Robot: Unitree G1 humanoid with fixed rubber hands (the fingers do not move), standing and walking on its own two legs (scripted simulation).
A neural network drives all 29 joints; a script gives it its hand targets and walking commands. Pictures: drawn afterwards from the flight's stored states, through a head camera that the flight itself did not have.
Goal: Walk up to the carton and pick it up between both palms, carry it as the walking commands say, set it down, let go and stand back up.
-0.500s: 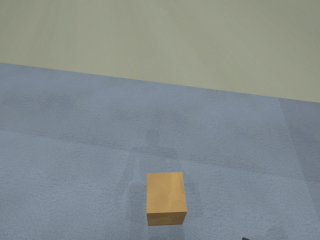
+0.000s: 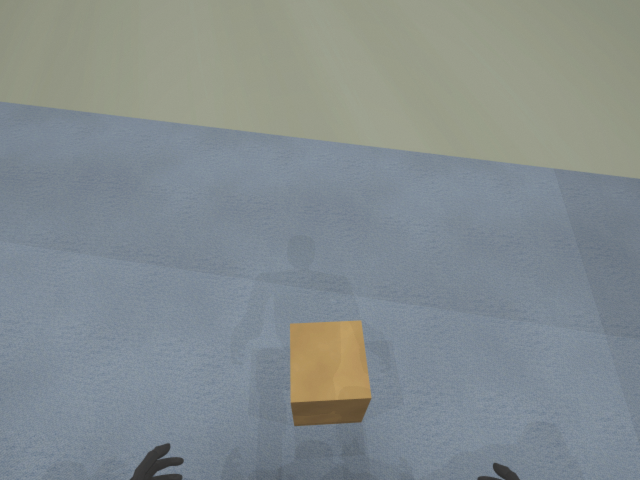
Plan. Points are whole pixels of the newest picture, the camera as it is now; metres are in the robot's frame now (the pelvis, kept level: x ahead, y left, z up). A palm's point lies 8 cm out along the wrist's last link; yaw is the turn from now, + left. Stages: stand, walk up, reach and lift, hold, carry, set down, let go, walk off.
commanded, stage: reach and lift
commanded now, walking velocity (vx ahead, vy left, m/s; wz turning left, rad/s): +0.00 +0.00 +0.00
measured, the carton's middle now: (326, 374) +0.46 -0.01 -0.64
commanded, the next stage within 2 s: none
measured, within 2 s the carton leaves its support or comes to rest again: neither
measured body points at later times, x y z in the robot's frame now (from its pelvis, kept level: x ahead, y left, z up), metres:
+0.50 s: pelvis -0.03 +0.01 -0.04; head +0.10 +0.01 +0.39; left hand +0.19 +0.21 -0.16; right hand +0.20 -0.24 -0.16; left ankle +0.02 +0.13 -0.73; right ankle -0.01 -0.12 -0.73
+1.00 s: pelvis -0.09 -0.01 -0.08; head +0.14 -0.01 +0.31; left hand +0.33 +0.17 -0.18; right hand +0.35 -0.21 -0.18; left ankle +0.02 +0.13 -0.73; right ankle -0.01 -0.12 -0.73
